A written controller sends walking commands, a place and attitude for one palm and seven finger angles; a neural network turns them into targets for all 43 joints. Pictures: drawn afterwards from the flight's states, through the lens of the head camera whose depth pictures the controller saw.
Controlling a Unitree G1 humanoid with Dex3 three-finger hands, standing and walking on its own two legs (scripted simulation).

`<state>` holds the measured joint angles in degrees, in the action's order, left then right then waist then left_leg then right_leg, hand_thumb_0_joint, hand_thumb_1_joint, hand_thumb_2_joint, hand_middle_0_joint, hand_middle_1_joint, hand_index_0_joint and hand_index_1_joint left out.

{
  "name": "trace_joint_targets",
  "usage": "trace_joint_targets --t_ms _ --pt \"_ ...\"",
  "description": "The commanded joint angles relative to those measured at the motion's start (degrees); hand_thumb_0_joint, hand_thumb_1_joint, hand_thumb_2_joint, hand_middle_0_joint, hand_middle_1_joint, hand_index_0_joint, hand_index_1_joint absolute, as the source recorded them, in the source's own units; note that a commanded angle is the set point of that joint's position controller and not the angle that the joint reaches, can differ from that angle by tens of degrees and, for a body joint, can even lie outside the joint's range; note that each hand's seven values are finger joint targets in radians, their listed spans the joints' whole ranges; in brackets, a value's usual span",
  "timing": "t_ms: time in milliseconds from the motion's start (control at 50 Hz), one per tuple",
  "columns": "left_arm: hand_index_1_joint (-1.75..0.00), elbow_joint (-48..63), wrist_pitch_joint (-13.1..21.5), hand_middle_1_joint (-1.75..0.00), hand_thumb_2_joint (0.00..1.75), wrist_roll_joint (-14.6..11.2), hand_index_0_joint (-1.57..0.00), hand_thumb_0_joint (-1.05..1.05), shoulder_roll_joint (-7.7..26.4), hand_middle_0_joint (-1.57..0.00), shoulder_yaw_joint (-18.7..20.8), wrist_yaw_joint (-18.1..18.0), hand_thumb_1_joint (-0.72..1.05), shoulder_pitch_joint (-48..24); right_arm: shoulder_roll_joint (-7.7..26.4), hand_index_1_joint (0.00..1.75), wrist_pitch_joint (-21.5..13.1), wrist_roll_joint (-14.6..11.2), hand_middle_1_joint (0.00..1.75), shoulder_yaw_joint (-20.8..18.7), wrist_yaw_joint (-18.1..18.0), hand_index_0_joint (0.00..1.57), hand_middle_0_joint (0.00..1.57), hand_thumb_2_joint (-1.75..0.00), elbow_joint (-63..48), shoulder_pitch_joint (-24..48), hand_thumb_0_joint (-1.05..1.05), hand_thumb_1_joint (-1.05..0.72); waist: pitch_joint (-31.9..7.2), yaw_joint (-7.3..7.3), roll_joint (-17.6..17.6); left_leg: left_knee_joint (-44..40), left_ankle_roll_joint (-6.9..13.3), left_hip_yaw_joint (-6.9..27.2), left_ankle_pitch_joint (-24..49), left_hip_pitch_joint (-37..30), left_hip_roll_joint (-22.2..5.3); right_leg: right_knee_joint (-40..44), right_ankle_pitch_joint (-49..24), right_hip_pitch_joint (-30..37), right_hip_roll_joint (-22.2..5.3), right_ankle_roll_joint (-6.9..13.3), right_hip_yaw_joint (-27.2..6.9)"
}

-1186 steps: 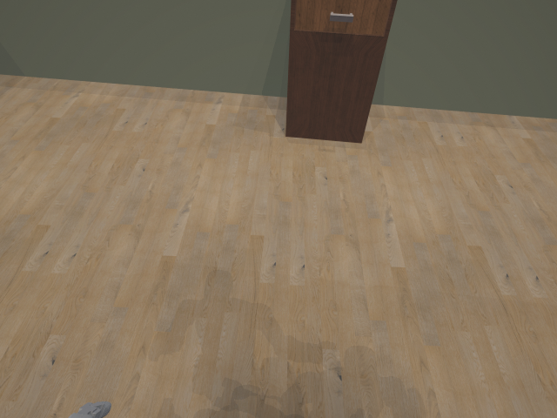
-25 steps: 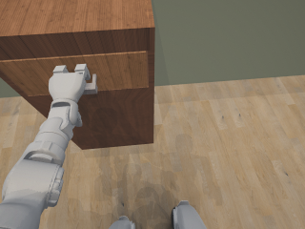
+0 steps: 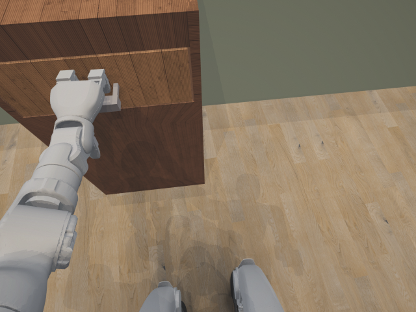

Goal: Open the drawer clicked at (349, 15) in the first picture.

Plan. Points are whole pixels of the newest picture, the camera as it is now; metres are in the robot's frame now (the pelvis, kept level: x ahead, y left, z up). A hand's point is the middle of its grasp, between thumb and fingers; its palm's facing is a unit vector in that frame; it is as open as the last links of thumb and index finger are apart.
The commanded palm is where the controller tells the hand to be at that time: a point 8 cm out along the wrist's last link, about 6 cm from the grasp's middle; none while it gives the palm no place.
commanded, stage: lower the fingers behind the handle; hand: left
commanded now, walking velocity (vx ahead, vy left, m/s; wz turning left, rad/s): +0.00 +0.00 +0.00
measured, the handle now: (95, 97) +0.56 +0.20 +0.01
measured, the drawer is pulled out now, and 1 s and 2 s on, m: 0.00 0.00 0.00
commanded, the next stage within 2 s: lift the fingers back up to retry in 0.12 s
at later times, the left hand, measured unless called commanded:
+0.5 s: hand (90, 113) +0.51 +0.20 +0.03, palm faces -0.04 +0.01 -1.00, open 13.8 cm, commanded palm +0.48 +0.21 +0.09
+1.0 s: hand (77, 97) +0.51 +0.21 +0.07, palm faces -0.04 +0.00 -1.00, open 13.8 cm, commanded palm +0.48 +0.21 +0.13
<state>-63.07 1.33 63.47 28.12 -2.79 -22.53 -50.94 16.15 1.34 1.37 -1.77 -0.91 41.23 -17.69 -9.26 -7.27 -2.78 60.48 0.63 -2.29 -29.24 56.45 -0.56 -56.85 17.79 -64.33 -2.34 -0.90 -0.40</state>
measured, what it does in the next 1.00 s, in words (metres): rises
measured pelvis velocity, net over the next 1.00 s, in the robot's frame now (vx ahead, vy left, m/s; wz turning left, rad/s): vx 0.05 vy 0.00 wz -0.01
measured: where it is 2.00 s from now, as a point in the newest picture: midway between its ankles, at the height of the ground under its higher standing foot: outside the picture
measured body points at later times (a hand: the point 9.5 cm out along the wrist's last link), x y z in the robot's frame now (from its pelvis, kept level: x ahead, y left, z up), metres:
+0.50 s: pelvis +0.01 +0.00 +0.02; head +0.14 -0.02 +0.45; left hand +0.50 +0.20 +0.08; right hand +0.03 -0.27 -0.12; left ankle -0.01 +0.12 -0.66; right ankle +0.08 -0.13 -0.66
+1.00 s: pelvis +0.05 +0.00 +0.05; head +0.15 -0.02 +0.49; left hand +0.51 +0.20 +0.13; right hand +0.11 -0.27 -0.09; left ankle -0.01 +0.12 -0.66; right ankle +0.08 -0.13 -0.66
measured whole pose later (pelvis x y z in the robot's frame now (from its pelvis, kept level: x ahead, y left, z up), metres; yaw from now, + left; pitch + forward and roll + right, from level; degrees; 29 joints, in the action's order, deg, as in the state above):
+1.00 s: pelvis +0.05 +0.00 +0.05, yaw +0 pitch +18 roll +0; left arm -55.1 1.1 62.0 23.1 -4.1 -20.0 -41.5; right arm 15.5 4.9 0.5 -3.6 -0.6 41.1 -16.0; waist -7.3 -3.3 -3.7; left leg 40.7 0.3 -1.8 -24.9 33.8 -0.9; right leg -39.2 15.3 -42.0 -1.7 -1.0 0.6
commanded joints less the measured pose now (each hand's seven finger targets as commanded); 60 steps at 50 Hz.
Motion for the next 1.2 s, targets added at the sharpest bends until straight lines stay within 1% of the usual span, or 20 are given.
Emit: trace_joint_targets --t_ms 0,60,120,160,220,260,280,360,460,580,660,680,760,800,840,920,960,1040,1060,1180 --pt "-1.20 5.0 0.1 -1.20 0.30 -1.1 -0.30 0.00 12.8 -0.30 3.8 0.3 -0.50 -16.6 8.9 0.30 -1.5 0.1 0.30 -3.2 -0.5 0.20 0.20 -0.90 -2.5 -8.6 0.00 -0.90 -23.7 -0.83 3.8 -8.5 1.4 1.0 9.8 -3.7 2.5 6.1 -5.6 25.1 2.9 1.7 0.4" --pt "-1.20 6.5 0.9 -1.20 0.30 -1.0 -0.30 0.00 12.4 -0.30 3.9 -0.2 -0.50 -17.7 8.7 0.30 -1.7 0.4 0.30 -3.4 -0.2 0.20 0.20 -0.90 -2.4 -8.7 0.00 -0.90 -25.1 -0.70 2.6 -8.5 1.3 1.3 11.0 -4.9 2.6 5.7 -6.2 24.8 2.9 2.0 0.6" --pt "-1.20 5.0 0.7 -1.20 0.30 -0.4 -0.30 0.00 10.5 -0.30 2.2 -1.0 -0.50 -17.2 8.6 0.30 -1.9 0.3 0.30 -3.3 -0.4 0.20 0.20 -0.90 -2.0 -8.4 0.00 -0.90 -22.5 -1.08 2.6 -8.9 1.3 1.4 9.6 -4.4 2.5 6.2 -4.5 23.1 2.9 2.0 0.9" --pt "-1.20 5.8 0.7 -1.20 0.30 -0.9 -0.30 0.00 12.8 -0.30 4.2 -1.5 -0.50 -18.8 9.0 0.30 -1.8 0.5 0.30 -3.4 0.0 0.20 0.20 -0.90 -1.7 -8.8 0.00 -0.90 -24.0 -0.95 2.6 -8.8 1.3 1.6 10.2 -4.9 2.5 6.1 -4.9 23.8 3.0 2.1 0.8" --pt "-1.20 6.0 0.4 -1.20 0.30 -0.8 -0.30 0.00 11.4 -0.30 3.3 -2.0 -0.50 -18.1 8.7 0.30 -1.9 0.5 0.30 -3.5 -0.1 0.20 0.20 -0.90 -1.7 -8.5 0.00 -0.90 -24.3 -0.91 3.1 -9.1 1.3 1.4 10.7 -5.3 2.6 6.7 -5.6 25.0 2.9 1.8 0.7" --pt "-1.20 8.9 0.3 -1.20 0.30 -0.8 -0.30 0.00 14.3 -0.30 4.7 -2.1 -0.50 -21.8 9.0 0.30 -1.5 0.5 0.30 -3.6 0.1 0.20 0.20 -0.90 -1.7 -8.6 0.00 -0.90 -27.1 -0.83 1.1 -9.8 1.2 1.9 12.0 -8.0 2.6 6.8 -6.4 25.9 3.1 2.0 0.7" --pt "-1.20 8.7 0.1 -1.20 0.30 -0.4 -0.30 0.00 12.5 -0.30 3.2 -2.2 -0.50 -21.8 8.6 0.30 -1.6 0.6 0.30 -3.7 -0.1 0.20 0.20 -0.90 -1.6 -8.7 0.00 -0.90 -26.4 -1.21 0.0 -10.2 1.2 1.8 12.9 -8.9 2.6 7.3 -7.1 26.0 3.0 2.0 0.9" --pt "-1.20 11.3 0.2 -1.20 0.30 -0.9 -0.30 0.00 13.7 -0.30 4.3 -2.4 -0.50 -24.2 8.6 0.30 -1.2 0.4 0.30 -3.8 -0.1 0.20 0.20 -0.90 -1.7 -8.5 0.00 -0.90 -27.4 -1.31 1.2 -11.9 1.1 2.4 14.7 -12.8 2.4 9.0 -8.3 27.9 3.3 1.9 1.2" --pt "-1.20 14.8 1.3 -1.20 0.30 -0.8 -0.30 0.00 13.1 -0.30 4.2 -2.7 -0.50 -24.7 8.4 0.30 -0.8 0.6 0.30 -4.1 -0.2 0.20 0.20 -0.90 -1.7 -8.3 0.00 -0.90 -28.8 -0.45 -1.7 -13.7 0.5 2.5 20.7 -19.2 2.3 10.4 -12.4 29.7 3.6 2.2 1.6" --pt "-1.20 12.9 -0.4 -1.20 0.30 -0.7 -0.30 0.00 10.6 -0.30 3.5 -3.0 -0.50 -18.6 8.1 0.30 0.7 0.4 0.30 -4.2 0.3 0.20 0.20 -0.90 -1.5 -7.6 0.00 -0.90 -25.2 1.06 -1.2 -16.5 0.2 1.9 27.0 -22.0 2.1 12.8 -17.4 33.7 3.7 2.3 2.2" --pt "-1.20 17.3 -0.7 -1.20 0.30 -1.9 -0.30 0.00 11.0 -0.30 4.4 -2.0 -0.50 -17.4 7.9 0.30 1.8 0.0 0.30 -4.4 0.4 0.20 0.20 -0.90 -2.7 -6.8 0.00 -0.90 -27.2 2.03 0.5 -18.3 0.3 1.4 31.1 -24.9 2.2 14.6 -22.4 39.7 4.0 2.3 1.8" --pt "-1.20 15.7 -0.9 -1.20 0.30 -1.6 -0.30 0.00 10.0 -0.30 3.4 -1.7 -0.50 -16.0 7.8 0.30 2.0 -0.1 0.30 -4.3 0.2 0.20 0.20 -0.90 -2.4 -6.4 0.00 -0.90 -24.0 1.89 1.3 -19.1 0.4 1.5 30.5 -24.3 2.1 15.1 -21.8 39.4 3.9 2.2 2.1" --pt "-1.20 18.8 -0.6 -1.20 0.30 -1.7 -0.30 0.00 11.1 -0.30 4.2 -1.2 -0.50 -16.9 7.7 0.30 2.3 -0.4 0.30 -4.4 -0.1 0.20 0.20 -0.90 -2.8 -5.4 0.00 -0.90 -23.9 2.34 1.2 -20.8 0.5 1.1 31.3 -27.2 2.1 16.8 -22.6 41.8 4.0 2.3 1.9" --pt "-1.20 19.8 -0.6 -1.20 0.30 -1.6 -0.30 0.00 8.6 -0.30 2.4 -0.8 -0.50 -16.0 7.2 0.30 2.2 -0.6 0.30 -4.6 -0.1 0.20 0.20 -0.90 -3.1 -5.5 0.00 -0.90 -23.6 2.42 -0.5 -21.4 0.3 1.0 33.9 -28.8 2.1 17.2 -24.4 42.4 4.0 2.3 2.1" --pt "-1.20 17.1 -1.1 -1.20 0.30 -2.0 -0.30 0.00 9.4 -0.30 3.9 -0.2 -0.50 -12.0 7.5 0.30 2.5 -0.7 0.30 -4.5 0.0 0.20 0.20 -0.90 -2.7 -5.4 0.00 -0.90 -21.8 3.26 2.5 -22.0 0.3 0.7 34.1 -27.6 2.0 17.5 -25.2 43.4 3.9 2.2 2.2" --pt "-1.20 17.6 -0.4 -1.20 0.30 -1.1 -0.30 0.00 6.2 -0.30 0.9 0.5 -0.50 -12.3 7.2 0.30 2.5 -0.7 0.30 -4.7 -0.1 0.20 0.20 -0.90 -3.0 -4.5 0.00 -0.90 -19.6 2.56 1.9 -22.7 0.3 0.3 34.4 -28.7 2.0 18.4 -25.5 42.7 3.9 2.4 2.2" --pt "-1.20 19.8 0.5 -1.20 0.30 -1.5 -0.30 0.00 8.3 -0.30 3.0 0.7 -0.50 -12.2 7.2 0.30 2.6 -0.5 0.30 -4.8 -0.1 0.20 0.20 -0.90 -3.5 -4.6 0.00 -0.90 -22.9 3.38 1.8 -22.2 0.3 0.4 36.8 -29.6 2.1 18.0 -27.4 44.8 3.8 2.4 1.9" --pt "-1.20 21.6 1.9 -1.20 0.30 -0.8 -0.30 0.00 9.2 -0.30 4.2 0.0 -0.50 -11.8 6.9 0.30 2.4 -0.1 0.30 -5.0 -0.3 0.20 0.20 -0.90 -3.3 -4.4 0.00 -0.90 -23.6 3.53 2.1 -22.0 0.3 0.3 37.6 -29.6 2.2 17.6 -28.9 45.6 3.6 2.2 1.7" --pt "-1.20 23.0 2.3 -1.20 0.30 -0.8 -0.30 0.00 9.1 -0.30 4.1 -0.2 -0.50 -12.0 6.8 0.30 2.4 0.0 0.30 -5.0 -0.2 0.20 0.20 -0.90 -3.4 -4.1 0.00 -0.90 -24.6 3.82 0.2 -21.6 0.2 0.5 40.0 -30.3 2.3 17.3 -29.9 45.7 3.6 2.4 1.6" --pt "-1.20 20.1 0.9 -1.20 0.30 -0.5 -0.30 0.00 5.7 -0.30 1.3 -1.7 -0.50 -13.7 6.6 0.30 2.3 -0.2 0.30 -5.1 0.3 0.20 0.20 -0.90 -2.4 -3.8 0.00 -0.90 -20.5 2.10 1.1 -21.8 -0.1 0.7 36.5 -30.0 2.1 17.9 -26.1 42.2 3.8 2.4 2.4"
